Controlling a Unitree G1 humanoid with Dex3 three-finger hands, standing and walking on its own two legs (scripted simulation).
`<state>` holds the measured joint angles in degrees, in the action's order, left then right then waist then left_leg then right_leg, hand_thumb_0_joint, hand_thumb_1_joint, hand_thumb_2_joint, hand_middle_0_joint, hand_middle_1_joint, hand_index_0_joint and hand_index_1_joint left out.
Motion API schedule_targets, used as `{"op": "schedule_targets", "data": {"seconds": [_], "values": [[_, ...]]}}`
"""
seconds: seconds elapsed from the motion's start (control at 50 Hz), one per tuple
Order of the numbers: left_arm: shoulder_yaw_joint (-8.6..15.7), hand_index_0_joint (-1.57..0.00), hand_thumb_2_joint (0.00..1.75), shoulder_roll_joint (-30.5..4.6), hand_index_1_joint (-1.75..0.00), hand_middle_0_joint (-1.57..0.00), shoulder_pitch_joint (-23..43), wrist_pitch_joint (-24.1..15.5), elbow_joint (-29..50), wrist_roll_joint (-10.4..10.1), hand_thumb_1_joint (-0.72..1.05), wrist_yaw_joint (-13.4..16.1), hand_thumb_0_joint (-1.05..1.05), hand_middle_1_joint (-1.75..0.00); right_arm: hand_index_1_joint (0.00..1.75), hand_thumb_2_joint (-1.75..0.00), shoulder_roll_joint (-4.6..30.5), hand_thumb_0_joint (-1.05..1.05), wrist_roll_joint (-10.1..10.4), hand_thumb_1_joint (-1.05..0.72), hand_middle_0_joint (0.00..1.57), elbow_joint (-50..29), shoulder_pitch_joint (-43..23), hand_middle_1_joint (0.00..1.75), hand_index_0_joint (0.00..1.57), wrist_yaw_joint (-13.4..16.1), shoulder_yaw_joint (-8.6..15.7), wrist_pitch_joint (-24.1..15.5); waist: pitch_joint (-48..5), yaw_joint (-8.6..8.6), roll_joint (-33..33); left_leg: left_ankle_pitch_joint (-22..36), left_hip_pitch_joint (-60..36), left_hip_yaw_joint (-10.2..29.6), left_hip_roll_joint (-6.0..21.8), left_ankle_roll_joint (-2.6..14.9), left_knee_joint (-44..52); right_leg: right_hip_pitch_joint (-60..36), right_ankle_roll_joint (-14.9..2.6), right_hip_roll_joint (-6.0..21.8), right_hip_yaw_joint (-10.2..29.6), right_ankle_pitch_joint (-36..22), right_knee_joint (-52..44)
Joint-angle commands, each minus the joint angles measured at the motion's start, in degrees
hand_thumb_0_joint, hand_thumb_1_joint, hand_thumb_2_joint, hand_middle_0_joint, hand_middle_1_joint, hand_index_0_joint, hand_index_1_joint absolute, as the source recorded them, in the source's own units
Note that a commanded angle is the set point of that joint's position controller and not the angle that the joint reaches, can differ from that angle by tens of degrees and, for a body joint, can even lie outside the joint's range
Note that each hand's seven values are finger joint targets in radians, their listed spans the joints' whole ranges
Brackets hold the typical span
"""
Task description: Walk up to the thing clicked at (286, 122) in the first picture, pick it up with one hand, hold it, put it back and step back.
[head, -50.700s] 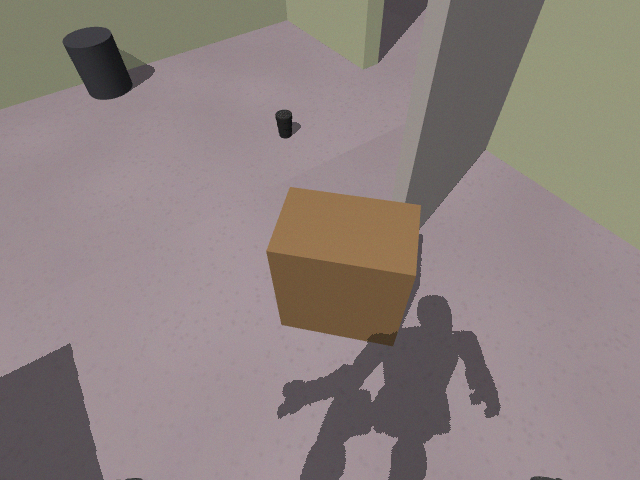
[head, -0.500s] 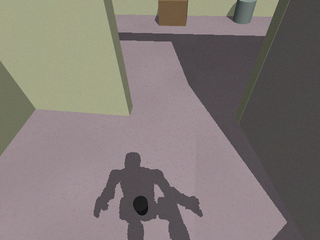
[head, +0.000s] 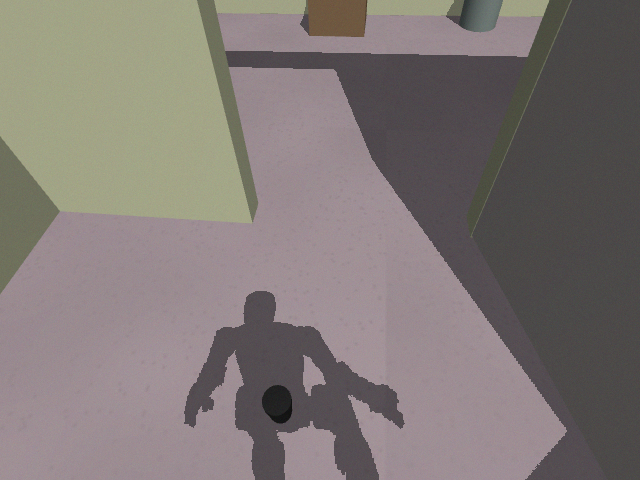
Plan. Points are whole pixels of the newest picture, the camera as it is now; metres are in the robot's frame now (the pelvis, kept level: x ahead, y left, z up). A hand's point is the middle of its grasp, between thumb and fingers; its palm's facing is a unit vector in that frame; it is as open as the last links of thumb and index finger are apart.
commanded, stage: stand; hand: left
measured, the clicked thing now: (279, 406) +0.39 +0.16 -0.72
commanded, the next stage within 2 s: step back in 0.84 s
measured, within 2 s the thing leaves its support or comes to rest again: neither
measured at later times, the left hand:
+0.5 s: hand out of the picture +0.09 +0.25 -0.16, palm faces -0.02 -0.94 -0.34, open 7.4 cm
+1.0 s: hand out of the picture +0.11 +0.26 -0.16, palm faces -0.01 -0.93 -0.37, open 7.4 cm
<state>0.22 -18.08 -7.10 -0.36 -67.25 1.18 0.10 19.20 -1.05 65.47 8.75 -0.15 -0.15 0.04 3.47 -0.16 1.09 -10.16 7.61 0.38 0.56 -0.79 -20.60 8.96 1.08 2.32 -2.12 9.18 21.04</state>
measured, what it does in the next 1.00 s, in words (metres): stands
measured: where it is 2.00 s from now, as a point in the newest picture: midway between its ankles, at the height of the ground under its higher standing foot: outside the picture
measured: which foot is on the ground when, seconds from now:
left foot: down 0.00-1.00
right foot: down 0.00-1.00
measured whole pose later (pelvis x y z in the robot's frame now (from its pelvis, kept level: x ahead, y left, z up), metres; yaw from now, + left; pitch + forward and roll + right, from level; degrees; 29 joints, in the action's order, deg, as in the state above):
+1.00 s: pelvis +0.01 +0.00 -0.01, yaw +0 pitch -1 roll +0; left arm 2.9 -20.4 -3.7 0.7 -60.1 0.0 0.3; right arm 21.5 0.1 60.6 3.7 -0.8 1.7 1.8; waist 7.3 0.6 1.2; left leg -14.2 13.3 0.4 1.1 0.0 -28.8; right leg 13.4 0.7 1.9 -2.0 12.0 26.3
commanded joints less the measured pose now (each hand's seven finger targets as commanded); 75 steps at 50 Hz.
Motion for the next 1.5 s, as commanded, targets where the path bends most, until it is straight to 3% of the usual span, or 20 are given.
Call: {"op": "schedule_targets", "data": {"seconds": [0.0,0.44,0.54,0.72,0.8,0.82,0.86,0.94,0.96,1.02,1.06,1.1,1.12,1.14,1.16,1.18,1.2,1.24,1.38,1.48], "values": [[2.08,-0.2,0.9,-12.4,-0.3,-0.2,2.25,-1.33,2.84,-0.27,0.9,0.9,0.0,-0.3,0.3,-0.9,11.07,0.0,-0.04,-0.9,0.2,-3.09,-1.57,0.3,0.2,1.12,2.15,-1.44,-3.52,-0.16,-1.26,1.39,1.72,4.9,5.99,1.85,4.96,-2.64,-1.79,5.38,5.6,-1.8,-4.1],[2.37,-0.2,0.9,-12.55,-0.3,-0.2,3.42,-1.57,3.25,-0.32,0.9,0.9,0.0,-0.3,0.3,-0.9,11.84,0.0,0.21,-0.9,0.2,-3.04,-4.14,0.3,0.2,1.18,2.41,-1.79,-6.12,-0.04,-1.92,10.17,-2.78,4.29,7.01,1.53,4.43,-4.76,-1.49,5.89,5.12,-10.38,-4.25],[2.51,-0.2,0.9,-12.74,-0.3,-0.2,3.86,-1.34,3.47,-0.5,0.9,0.84,0.0,-0.3,0.3,-0.9,11.96,0.0,0.13,-0.9,0.2,-2.9,-3.9,0.3,0.2,1.21,2.31,-1.59,-5.16,0.12,-1.04,7.64,-1.0,3.82,6.65,1.36,5.27,-5.3,-1.59,5.88,5.21,-9.38,-4.48],[2.33,-0.2,0.9,-12.45,-0.3,-0.2,3.66,-1.38,3.97,-0.48,0.9,0.71,0.0,-0.3,0.3,-0.9,12.5,0.0,0.25,-0.9,0.2,-2.97,-4.26,0.3,0.2,1.22,2.34,-1.92,-6.46,-0.11,-1.09,11.75,-2.47,3.77,7.17,1.43,4.73,-5.64,-1.7,6.05,5.23,-12.13,-4.18],[2.46,-0.2,0.9,-13.0,-0.3,-0.2,3.97,-1.28,3.85,-0.57,0.9,0.76,0.0,-0.3,0.3,-0.9,12.22,0.0,0.23,-0.9,0.2,-2.79,-4.02,0.3,0.2,1.17,2.33,-1.74,-5.12,0.1,-1.55,8.27,-1.57,3.76,6.79,1.17,5.49,-5.2,-1.62,5.86,5.29,-8.99,-4.87],[4.92,-0.2,0.9,-17.17,-0.3,-0.2,3.47,-0.84,6.07,-1.77,0.9,0.98,0.0,-0.3,0.3,-0.9,15.03,0.0,0.44,-0.9,0.2,-4.27,-6.2,0.3,0.2,0.74,3.66,-0.5,1.14,-0.19,-1.85,14.99,2.5,4.57,5.65,2.68,-0.28,-0.1,-2.14,5.13,6.08,-17.3,-0.21],[5.27,-0.2,0.9,-16.63,-0.3,-0.2,2.24,-0.57,7.63,-1.88,0.9,1.34,0.0,-0.3,0.3,-0.9,13.89,0.0,1.08,-0.9,0.2,-5.53,-4.31,0.3,0.2,0.61,3.85,0.09,-2.88,0.4,-1.88,17.73,2.6,3.63,5.54,3.26,-3.19,-1.64,-3.55,5.33,5.8,-19.93,2.14],[5.96,-0.2,0.9,-17.34,-0.3,-0.2,3.37,0.03,11.77,-1.22,0.9,1.32,0.0,-0.3,0.3,-0.9,13.63,0.0,1.1,-0.9,0.2,-8.41,-3.52,0.3,0.2,0.32,4.77,1.13,-10.08,0.59,-5.01,11.59,1.92,1.26,2.38,3.57,-13.09,-0.68,-7.97,9.3,9.47,-20.43,3.29],[6.18,-0.2,0.9,-18.16,-0.3,-0.2,4.0,0.24,12.41,-1.13,0.9,1.36,0.0,-0.3,0.3,-0.9,13.03,0.0,1.12,-0.9,0.2,-8.76,-3.05,0.3,0.2,0.29,4.84,1.52,-9.42,0.47,-6.49,8.04,3.21,0.69,0.33,3.08,-16.86,0.93,-9.97,11.38,11.59,-20.28,2.46],[6.74,-0.2,0.9,-20.1,-0.3,-0.2,7.03,0.74,16.18,0.19,0.9,1.63,0.0,-0.3,0.3,-0.9,12.46,0.0,0.65,-0.9,0.2,-10.25,0.76,0.3,0.2,-0.4,5.59,2.85,-7.33,1.27,-13.65,-19.04,5.28,1.51,-3.12,3.73,-31.3,8.97,-16.26,18.72,16.7,-16.63,0.95],[6.42,-0.2,0.9,-18.99,-0.3,-0.2,9.57,0.83,17.88,0.54,0.9,1.78,0.0,-0.3,0.3,-0.9,12.23,0.0,1.01,-0.9,0.2,-10.95,3.15,0.3,0.2,-0.75,5.75,2.86,-6.6,2.76,-13.42,-18.99,5.88,3.01,-1.89,4.26,-29.84,10.11,-14.57,16.49,13.52,-16.6,4.3],[5.75,-0.2,0.9,-17.9,-0.3,-0.2,11.1,1.49,19.49,0.39,0.9,1.85,0.0,-0.3,0.3,-0.9,13.21,0.0,0.38,-0.9,0.2,-10.75,6.38,0.3,0.2,-0.57,6.27,1.99,-6.4,4.16,-10.25,-2.98,4.48,2.04,0.21,3.95,-13.8,9.54,-8.65,10.79,9.38,-11.49,12.75],[5.36,-0.2,0.9,-14.96,-0.3,-0.2,9.28,2.22,20.08,-0.28,0.9,1.81,0.0,-0.3,0.3,-0.9,15.67,0.0,-0.76,-0.9,0.2,-11.42,5.22,0.3,0.2,-0.28,6.86,1.5,-4.55,3.27,2.92,11.97,5.67,11.18,6.53,4.22,-3.23,11.89,-5.12,2.83,5.11,-0.6,22.52],[5.06,-0.2,0.9,-12.31,-0.3,-0.2,7.61,2.66,20.52,-0.61,0.9,2.05,0.0,-0.3,0.3,-0.9,19.98,0.0,-1.76,-0.9,0.2,-12.24,4.19,0.3,0.2,-0.03,7.96,0.88,-3.3,2.0,13.03,26.4,-0.5,23.88,14.41,6.92,0.53,22.01,-3.05,-7.57,6.02,23.63,30.91],[5.29,-0.2,0.9,-13.22,-0.3,-0.2,5.02,3.08,20.01,-0.44,0.9,2.43,0.0,-0.3,0.3,-0.9,20.84,0.0,-1.47,-0.9,0.2,-13.1,4.41,0.3,0.2,0.25,8.18,0.57,-5.66,1.34,6.99,38.7,-1.03,21.6,16.7,10.12,-3.74,20.61,-2.93,-7.91,11.31,27.54,37.72],[5.23,-0.2,0.9,-13.2,-0.3,-0.2,5.73,3.16,19.66,-0.38,0.9,2.83,0.0,-0.3,0.3,-0.9,21.53,0.0,-1.16,-0.9,0.2,-14.33,3.08,0.3,0.2,0.55,8.12,0.56,-7.47,2.67,8.93,38.0,-0.47,25.1,18.68,11.16,-2.84,20.36,-2.92,-9.33,14.76,29.12,41.49],[5.45,-0.2,0.9,-13.72,-0.3,-0.2,5.62,3.12,19.47,-0.33,0.9,3.13,0.0,-0.3,0.3,-0.9,20.29,0.0,-0.97,-0.9,0.2,-14.96,0.49,0.3,0.2,1.26,8.02,0.5,-6.74,1.92,8.04,33.39,0.61,24.3,18.77,13.03,-3.03,20.84,-2.92,-8.72,15.89,26.61,45.68],[5.24,-0.2,0.9,-14.24,-0.3,-0.2,0.83,3.07,18.51,-0.86,0.9,2.78,0.0,-0.3,0.3,-0.9,17.01,0.0,-1.25,-0.9,0.2,-16.74,-4.1,0.3,0.2,2.09,7.16,0.26,-5.79,-1.67,7.95,33.26,-1.86,14.4,12.44,9.97,-6.49,23.43,-2.6,-8.23,15.16,19.75,47.12],[6.32,-0.2,0.9,-13.7,-0.3,-0.2,2.02,2.03,22.83,-0.05,0.9,1.84,0.0,-0.3,0.3,-0.9,15.73,0.0,-0.23,-0.9,0.2,-18.36,3.66,0.3,0.2,2.71,7.47,-0.02,-6.8,2.65,5.19,34.7,-10.26,14.67,14.74,14.86,-9.76,21.83,-0.23,-6.18,10.64,20.23,36.97],[6.85,-0.2,0.9,-13.2,-0.3,-0.2,-1.76,1.56,22.49,0.2,0.9,1.05,0.0,-0.3,0.3,-0.9,17.36,0.0,-0.02,-0.9,0.2,-20.3,1.77,0.3,0.2,2.24,7.32,0.48,-8.37,1.53,6.23,24.27,-3.03,12.3,12.98,12.73,-11.36,10.83,-1.73,-4.43,4.98,16.06,20.03]]}}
